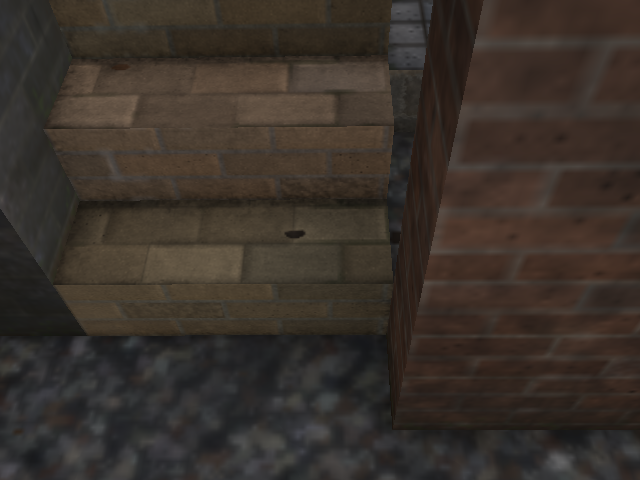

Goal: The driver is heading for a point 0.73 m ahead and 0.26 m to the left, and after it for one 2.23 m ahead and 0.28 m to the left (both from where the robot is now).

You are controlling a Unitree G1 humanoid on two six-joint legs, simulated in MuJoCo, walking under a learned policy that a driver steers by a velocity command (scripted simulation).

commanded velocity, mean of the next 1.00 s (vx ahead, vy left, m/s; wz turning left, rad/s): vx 0.42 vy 0.18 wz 0.00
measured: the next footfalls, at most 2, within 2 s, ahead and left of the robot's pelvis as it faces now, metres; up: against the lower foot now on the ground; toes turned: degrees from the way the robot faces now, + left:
right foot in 0.24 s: +0.24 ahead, -0.08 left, +0.00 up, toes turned -2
left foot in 0.68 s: +0.28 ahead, +0.25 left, +0.00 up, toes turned +3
